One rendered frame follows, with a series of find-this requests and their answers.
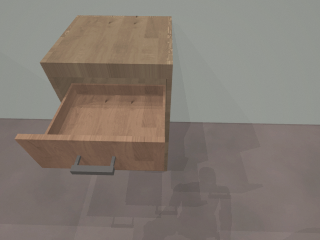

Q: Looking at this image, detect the handle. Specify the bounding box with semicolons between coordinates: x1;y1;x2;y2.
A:
70;155;116;176

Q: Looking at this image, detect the drawer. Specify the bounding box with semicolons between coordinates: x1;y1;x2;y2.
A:
15;83;166;171

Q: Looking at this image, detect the cabinet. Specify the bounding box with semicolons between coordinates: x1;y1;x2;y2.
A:
39;15;173;172

